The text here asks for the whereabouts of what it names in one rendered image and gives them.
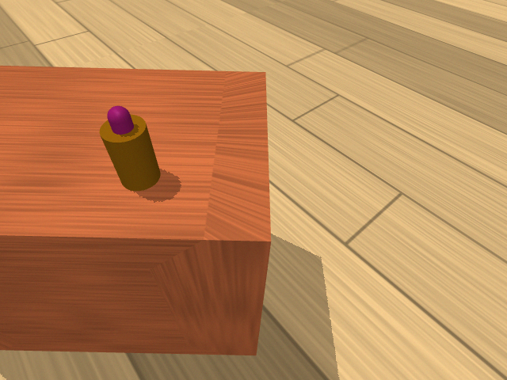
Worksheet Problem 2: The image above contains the bottle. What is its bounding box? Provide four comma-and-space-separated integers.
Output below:
100, 106, 161, 191

